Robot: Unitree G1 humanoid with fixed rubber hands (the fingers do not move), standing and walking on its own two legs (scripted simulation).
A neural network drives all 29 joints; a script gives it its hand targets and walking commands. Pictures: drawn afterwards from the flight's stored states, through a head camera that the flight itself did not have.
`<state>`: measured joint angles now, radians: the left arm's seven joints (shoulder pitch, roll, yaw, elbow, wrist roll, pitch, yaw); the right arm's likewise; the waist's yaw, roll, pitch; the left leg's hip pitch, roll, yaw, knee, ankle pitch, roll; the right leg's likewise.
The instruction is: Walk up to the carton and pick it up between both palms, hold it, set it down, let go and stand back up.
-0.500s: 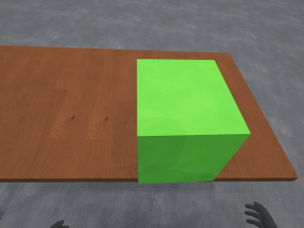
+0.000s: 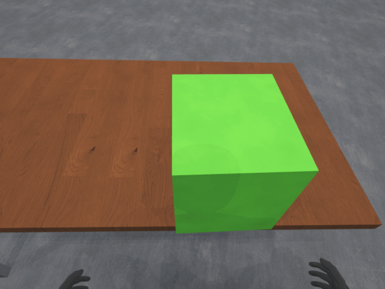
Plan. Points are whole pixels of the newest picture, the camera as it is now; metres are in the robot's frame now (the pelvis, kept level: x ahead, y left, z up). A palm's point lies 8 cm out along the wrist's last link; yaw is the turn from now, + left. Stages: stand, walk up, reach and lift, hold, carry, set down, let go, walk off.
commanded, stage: stand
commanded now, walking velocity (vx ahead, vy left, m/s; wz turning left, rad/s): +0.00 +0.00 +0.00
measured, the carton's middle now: (223, 154) +0.40 -0.03 +0.05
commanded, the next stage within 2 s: none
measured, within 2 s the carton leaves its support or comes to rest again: neither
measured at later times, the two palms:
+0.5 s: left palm out of the picture +0.08 +0.29 -0.11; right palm out of the picture +0.13 -0.27 -0.07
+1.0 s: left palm out of the picture +0.08 +0.29 -0.11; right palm out of the picture +0.12 -0.27 -0.08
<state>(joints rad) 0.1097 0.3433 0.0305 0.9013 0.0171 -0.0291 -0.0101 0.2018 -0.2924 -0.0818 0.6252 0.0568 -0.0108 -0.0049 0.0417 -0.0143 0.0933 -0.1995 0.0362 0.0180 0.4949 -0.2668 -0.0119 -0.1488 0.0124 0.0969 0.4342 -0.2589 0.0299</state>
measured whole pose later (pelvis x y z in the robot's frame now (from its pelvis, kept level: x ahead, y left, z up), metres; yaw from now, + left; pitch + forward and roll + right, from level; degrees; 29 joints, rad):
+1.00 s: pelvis -0.02 +0.00 +0.00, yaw +0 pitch -2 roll -1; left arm 0.10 0.34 0.03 0.96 0.02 -0.03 -0.01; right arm 0.19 -0.29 -0.07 0.70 0.06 -0.02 0.00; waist 0.04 0.00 0.09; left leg -0.20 0.04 0.02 0.45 -0.22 -0.01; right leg -0.15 0.01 0.10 0.39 -0.21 0.03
